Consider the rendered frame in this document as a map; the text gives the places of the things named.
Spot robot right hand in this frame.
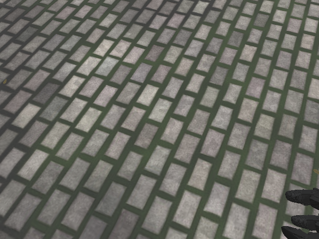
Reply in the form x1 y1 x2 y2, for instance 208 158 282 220
281 187 319 239

